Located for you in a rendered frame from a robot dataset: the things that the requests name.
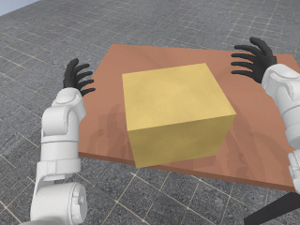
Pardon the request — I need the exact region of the table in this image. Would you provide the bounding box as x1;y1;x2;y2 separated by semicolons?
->
78;44;300;225

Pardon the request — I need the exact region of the right robot forearm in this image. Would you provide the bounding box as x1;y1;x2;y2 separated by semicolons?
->
262;64;300;149

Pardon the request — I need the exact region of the robot left hand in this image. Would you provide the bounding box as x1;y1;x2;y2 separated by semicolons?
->
63;58;96;97

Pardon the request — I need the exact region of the left robot forearm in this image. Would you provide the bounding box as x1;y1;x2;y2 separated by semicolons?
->
30;87;86;221

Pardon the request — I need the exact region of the carton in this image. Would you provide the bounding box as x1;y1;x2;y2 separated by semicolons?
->
122;63;236;169

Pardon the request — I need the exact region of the robot right hand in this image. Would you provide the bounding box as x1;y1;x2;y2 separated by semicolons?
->
231;37;278;84

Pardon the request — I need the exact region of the left robot upper arm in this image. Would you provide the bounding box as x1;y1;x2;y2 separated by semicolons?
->
19;182;88;225

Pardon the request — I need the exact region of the right robot upper arm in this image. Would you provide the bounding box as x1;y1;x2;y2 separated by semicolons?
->
288;149;300;195

